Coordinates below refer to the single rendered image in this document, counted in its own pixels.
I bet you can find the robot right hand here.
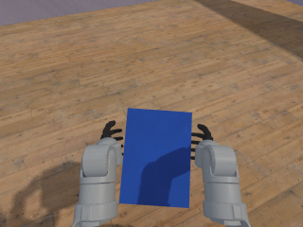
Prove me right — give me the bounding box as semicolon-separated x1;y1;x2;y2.
190;124;214;160

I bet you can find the robot left hand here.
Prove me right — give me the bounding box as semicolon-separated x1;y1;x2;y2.
100;120;124;156

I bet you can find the carton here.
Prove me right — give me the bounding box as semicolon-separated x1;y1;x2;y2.
119;108;192;208

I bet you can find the right robot forearm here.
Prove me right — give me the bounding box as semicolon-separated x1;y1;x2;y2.
194;139;251;227

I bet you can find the left robot forearm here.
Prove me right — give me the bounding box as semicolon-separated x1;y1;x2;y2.
72;137;123;227

